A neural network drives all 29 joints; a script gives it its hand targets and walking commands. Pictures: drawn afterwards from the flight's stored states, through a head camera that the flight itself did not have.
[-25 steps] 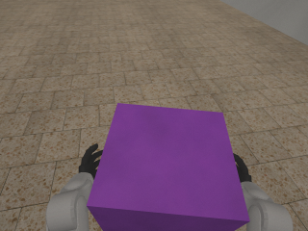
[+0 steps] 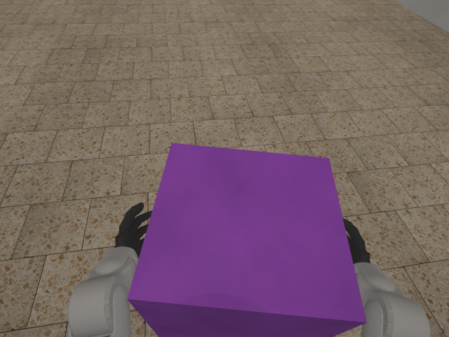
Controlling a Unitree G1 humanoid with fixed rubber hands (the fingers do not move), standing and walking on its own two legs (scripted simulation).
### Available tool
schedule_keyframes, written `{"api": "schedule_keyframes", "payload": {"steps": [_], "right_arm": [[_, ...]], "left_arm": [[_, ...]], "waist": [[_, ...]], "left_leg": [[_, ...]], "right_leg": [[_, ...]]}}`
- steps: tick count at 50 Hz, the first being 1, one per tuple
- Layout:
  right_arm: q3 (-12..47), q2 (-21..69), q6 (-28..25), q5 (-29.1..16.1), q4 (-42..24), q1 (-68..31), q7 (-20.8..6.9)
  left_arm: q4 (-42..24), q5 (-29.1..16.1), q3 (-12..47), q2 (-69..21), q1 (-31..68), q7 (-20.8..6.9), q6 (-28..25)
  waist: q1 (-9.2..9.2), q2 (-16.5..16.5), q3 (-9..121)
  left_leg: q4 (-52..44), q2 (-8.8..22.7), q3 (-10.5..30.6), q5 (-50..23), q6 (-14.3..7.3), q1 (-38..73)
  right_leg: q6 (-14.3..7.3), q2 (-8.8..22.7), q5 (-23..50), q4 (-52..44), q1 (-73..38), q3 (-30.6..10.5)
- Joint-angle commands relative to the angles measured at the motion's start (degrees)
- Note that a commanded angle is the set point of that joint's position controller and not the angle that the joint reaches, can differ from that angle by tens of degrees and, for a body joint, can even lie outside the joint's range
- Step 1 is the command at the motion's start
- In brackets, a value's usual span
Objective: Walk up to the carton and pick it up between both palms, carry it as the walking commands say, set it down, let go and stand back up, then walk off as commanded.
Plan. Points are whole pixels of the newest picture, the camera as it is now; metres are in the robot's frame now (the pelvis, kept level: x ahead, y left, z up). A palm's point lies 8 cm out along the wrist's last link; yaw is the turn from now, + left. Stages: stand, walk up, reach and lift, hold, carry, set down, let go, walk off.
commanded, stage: carry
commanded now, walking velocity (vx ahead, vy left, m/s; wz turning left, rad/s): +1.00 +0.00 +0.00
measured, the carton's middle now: (238, 255) +0.26 +0.00 +0.02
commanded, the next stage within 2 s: none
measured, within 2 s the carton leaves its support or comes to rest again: neither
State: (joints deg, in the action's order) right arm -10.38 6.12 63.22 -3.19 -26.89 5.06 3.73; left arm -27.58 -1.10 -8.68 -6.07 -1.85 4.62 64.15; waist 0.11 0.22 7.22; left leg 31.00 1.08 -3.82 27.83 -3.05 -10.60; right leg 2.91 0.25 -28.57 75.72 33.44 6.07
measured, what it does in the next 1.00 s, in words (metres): walks ahead: right foot, then left foot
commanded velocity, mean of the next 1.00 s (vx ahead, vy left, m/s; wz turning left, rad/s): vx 0.44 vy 0.00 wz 0.00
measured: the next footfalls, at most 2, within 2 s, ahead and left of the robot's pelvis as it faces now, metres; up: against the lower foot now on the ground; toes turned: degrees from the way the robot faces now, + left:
right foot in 0.14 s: +0.37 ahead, -0.12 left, +0.00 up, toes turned -3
left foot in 0.44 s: +0.57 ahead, +0.16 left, +0.00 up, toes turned +7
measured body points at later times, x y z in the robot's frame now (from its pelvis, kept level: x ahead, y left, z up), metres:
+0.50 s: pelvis +0.50 +0.06 -0.02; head +0.50 +0.09 +0.43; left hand +0.73 +0.26 +0.05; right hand +0.75 -0.09 +0.06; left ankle +0.53 +0.16 -0.73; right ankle +0.34 -0.10 -0.69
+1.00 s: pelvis +0.87 +0.09 +0.00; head +0.90 +0.10 +0.45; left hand +1.11 +0.28 +0.05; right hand +1.13 -0.07 +0.05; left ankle +0.78 +0.15 -0.70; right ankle +0.97 +0.00 -0.73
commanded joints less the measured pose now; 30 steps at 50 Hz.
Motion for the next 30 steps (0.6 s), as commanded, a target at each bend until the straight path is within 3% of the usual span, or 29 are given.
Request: {"api": "schedule_keyframes", "payload": {"steps": [1,3,5,6,7,8,9,10,11,12,13,15,16,17,18,19,20,21,22,23,24,25,26,27,28,29,30], "right_arm": [[44.1,36.9,-0.6,-14.0,-17.2,-26.6,-6.7],[42.7,35.3,0.0,-13.8,-16.8,-27.2,-6.5],[41.4,33.9,0.1,-14.7,-16.9,-27.8,-6.4],[40.8,33.1,0.2,-14.6,-16.9,-28.6,-6.5],[40.9,32.3,0.4,-14.7,-17.5,-31.2,-6.5],[41.0,31.7,1.0,-14.7,-19.5,-31.0,-6.6],[42.8,32.3,1.2,-14.3,-19.3,-30.1,-7.0],[41.9,35.1,0.6,-15.1,-17.4,-28.2,-7.0],[42.0,37.2,-0.5,-15.5,-17.4,-28.2,-7.0],[43.7,40.0,-1.4,-15.7,-18.6,-28.5,-7.0],[43.8,41.3,-1.8,-15.5,-17.0,-28.3,-7.3],[41.5,41.7,-3.6,-14.4,-14.0,-25.9,-8.3],[41.5,42.8,-4.1,-13.2,-13.0,-22.5,-8.1],[40.6,41.1,-4.3,-12.4,-13.1,-21.8,-7.9],[40.0,40.3,-4.6,-12.3,-12.6,-22.5,-7.5],[39.9,39.5,-4.7,-11.8,-12.3,-23.4,-7.5],[39.4,37.4,-4.2,-11.1,-11.3,-21.8,-7.2],[40.2,35.6,-3.7,-11.3,-11.6,-23.5,-7.1],[40.7,33.9,-3.0,-11.7,-12.6,-25.5,-6.8],[40.3,32.8,-2.3,-10.8,-12.3,-24.3,-6.2],[40.9,33.6,-2.3,-11.1,-13.8,-24.3,-6.1],[42.6,35.7,-1.9,-12.1,-14.8,-26.4,-6.1],[43.3,37.3,-1.3,-12.2,-14.6,-25.8,-6.2],[43.5,37.1,-1.1,-12.8,-15.3,-26.3,-6.4],[44.1,37.3,-1.1,-13.3,-16.9,-28.0,-6.3],[43.7,37.4,-0.9,-12.8,-16.9,-28.0,-6.1],[43.1,37.1,0.0,-12.3,-15.6,-24.8,-6.2]], "left_arm": [[-10.0,-13.4,43.8,-42.5,18.5,-5.9,-0.7],[-12.0,-13.6,44.6,-41.3,19.9,-5.3,-0.3],[-13.1,-13.9,45.3,-41.2,23.2,-4.5,-0.3],[-12.6,-14.4,46.0,-42.3,24.4,-4.4,-0.2],[-12.2,-15.0,46.4,-42.7,23.4,-4.3,-0.2],[-11.8,-14.4,45.7,-41.7,21.5,-4.1,0.2],[-8.9,-13.9,45.2,-42.4,19.1,-4.3,0.2],[-9.2,-15.5,44.9,-44.9,19.0,-4.7,-0.3],[-12.3,-16.9,45.4,-46.1,21.5,-5.3,-1.0],[-15.5,-17.8,46.2,-46.9,24.1,-5.8,-1.7],[-14.9,-17.2,46.0,-47.5,24.7,-5.8,-2.2],[-15.7,-17.3,48.0,-48.6,26.8,-6.4,-3.2],[-16.6,-17.9,49.0,-48.3,26.6,-7.0,-3.8],[-14.4,-17.7,49.0,-48.0,24.3,-7.1,-3.7],[-13.9,-17.5,49.0,-47.1,25.3,-6.9,-3.7],[-14.0,-17.4,49.3,-45.9,26.5,-6.9,-3.7],[-11.6,-16.4,49.0,-44.9,24.7,-6.8,-2.8],[-10.4,-15.1,48.2,-43.7,23.2,-6.8,-2.3],[-10.1,-14.7,47.6,-42.0,21.5,-6.4,-1.5],[-9.5,-14.8,46.9,-40.4,20.9,-6.2,-0.8],[-9.3,-15.3,46.7,-41.0,19.7,-6.3,-0.7],[-9.4,-15.4,45.8,-41.5,21.2,-6.5,-0.7],[-10.2,-15.7,45.6,-42.7,21.7,-6.4,-0.7],[-9.5,-15.4,45.0,-43.3,20.2,-6.2,-0.7],[-9.1,-15.6,44.7,-44.0,19.4,-6.5,-0.9],[-10.0,-16.4,45.2,-44.0,20.9,-6.7,-0.8],[-9.3,-16.1,44.8,-44.0,18.9,-6.6,-0.2]], "waist": [[2.45,6.5,1.3],[0.68,10.5,1.4],[-0.14,15.3,6.1],[-1.65,11.6,13.3],[-5.46,4.8,20.6],[-6.59,-11.5,22.4],[-5.59,-23.3,21.2],[-5.65,-18.2,19.6],[-4.57,-10.3,16.3],[-3.66,-6.4,17.4],[-3.72,-4.5,17.3],[-1.26,0.2,15.6],[-0.62,-0.6,16.3],[-0.4,-2.2,15.2],[0.32,-5.6,14.3],[1.58,-5.0,14.9],[2.92,-0.8,16.0],[3.22,15.1,12.9],[0.74,22.3,13.4],[0.89,19.5,15.7],[1.9,16.1,14.8],[2.11,11.0,15.3],[2.5,7.0,12.9],[2.94,7.2,11.1],[2.95,6.4,9.5],[2.7,4.7,8.8],[2.6,5.4,7.1]], "left_leg": [[-15.4,12.2,8.4,-66.6,-2.6,31.1],[-13.7,7.3,-1.3,-78.0,1.2,18.4],[-3.3,7.0,-5.9,-92.7,2.3,12.8],[8.3,7.0,-7.9,-91.9,4.5,6.5],[27.1,5.1,-6.2,-80.3,5.5,-6.9],[56.7,-4.4,-2.8,-40.1,7.2,-23.5],[70.9,-10.0,4.1,4.4,5.8,-39.1],[76.5,-6.3,15.0,14.5,4.4,-47.2],[72.4,-2.8,17.4,13.3,3.0,-50.8],[65.9,0.4,18.0,12.3,2.5,-52.1],[60.3,1.9,17.8,15.5,2.2,-55.4],[33.5,10.2,20.8,11.3,2.2,-39.6],[22.4,9.9,16.8,4.0,1.9,-27.8],[10.3,7.4,10.4,-7.3,1.4,-15.0],[1.3,5.7,5.2,-13.8,2.1,-5.1],[-2.4,3.6,1.0,-21.0,2.8,3.6],[-2.8,1.4,1.6,-16.6,3.1,14.5],[-14.3,9.8,20.4,-10.2,1.9,19.6],[-18.0,17.8,35.1,-17.9,-0.1,25.8],[-14.1,18.5,36.7,-26.8,-3.6,31.2],[-9.3,18.3,34.0,-49.6,-6.2,33.9],[-5.3,18.8,29.8,-60.7,-7.3,36.5],[-4.3,17.5,23.1,-73.2,-6.5,38.1],[-4.9,16.9,21.3,-79.3,-5.7,40.3],[-5.3,16.8,19.8,-80.5,-4.9,41.0],[-6.3,16.6,18.6,-78.6,-4.8,39.8],[-7.7,15.8,15.6,-77.8,-4.5,38.4]], "right_leg": [[-3.6,2.4,10.4,-29.1,19.0,4.4],[-3.7,-4.0,20.2,-44.5,-4.4,11.5],[-4.0,-11.4,27.6,-46.3,-24.5,18.4],[-6.2,-9.3,30.4,-44.5,-39.6,15.3],[-12.0,-0.4,24.3,-41.3,-56.4,1.8],[-23.0,16.2,28.7,-47.5,-64.4,-27.9],[-30.0,23.4,57.7,-47.0,-71.7,-44.5],[-29.2,24.6,65.6,-45.3,-70.3,-43.2],[-23.6,23.0,64.1,-46.3,-67.4,-36.8],[-19.1,22.9,57.0,-45.2,-67.6,-33.8],[-16.2,20.4,56.3,-44.4,-67.7,-33.6],[-11.8,21.5,35.7,-48.5,-46.9,-28.5],[-10.6,20.9,26.6,-52.9,-37.6,-22.0],[-8.6,19.4,21.6,-59.5,-27.3,-14.8],[-6.7,17.1,18.3,-59.7,-22.2,-7.4],[-5.2,15.9,19.9,-53.9,-19.2,-3.2],[-3.7,12.0,26.2,-40.6,-13.1,0.7],[-1.7,2.2,18.1,-19.0,-1.2,4.2],[-1.9,-0.8,5.0,-8.5,5.8,-0.3],[-3.6,-0.4,2.8,-5.0,8.9,-4.0],[-4.0,0.4,2.1,-1.5,13.2,-3.8],[-3.8,2.2,1.6,-1.1,18.1,-3.8],[-3.5,3.5,2.2,-3.0,22.2,-2.6],[-3.4,2.9,0.4,-2.3,26.4,-1.0],[-3.1,2.8,-0.2,-2.2,28.6,-0.3],[-2.6,3.0,2.1,-3.0,27.4,-0.5],[-2.3,3.3,3.7,-5.3,26.8,0.1]]}}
